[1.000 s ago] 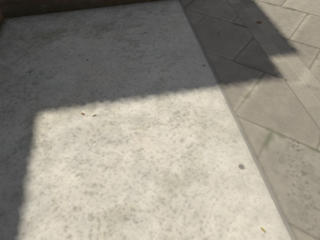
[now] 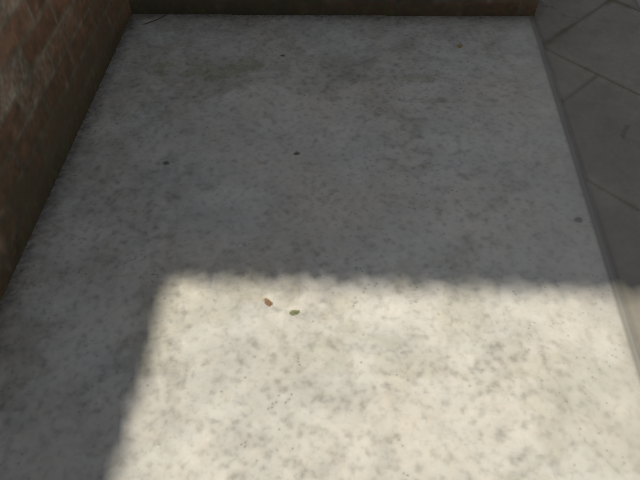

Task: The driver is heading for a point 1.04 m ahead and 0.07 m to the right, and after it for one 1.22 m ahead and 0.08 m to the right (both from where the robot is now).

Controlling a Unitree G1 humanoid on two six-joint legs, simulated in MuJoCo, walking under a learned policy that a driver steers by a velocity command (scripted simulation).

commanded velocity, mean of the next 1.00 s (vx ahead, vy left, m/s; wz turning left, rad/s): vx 0.50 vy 0.00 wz -0.21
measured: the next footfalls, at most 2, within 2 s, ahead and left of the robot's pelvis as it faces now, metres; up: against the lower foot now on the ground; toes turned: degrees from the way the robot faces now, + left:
left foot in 0.32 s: +0.39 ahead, +0.10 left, +0.00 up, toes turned -15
right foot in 0.82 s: +0.56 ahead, -0.17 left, +0.00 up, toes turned -19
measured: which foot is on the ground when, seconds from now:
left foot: up 0.00-0.30, down 0.32-0.84, up 0.86-1.00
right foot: down 0.00-0.34, up 0.36-0.80, down 0.82-1.00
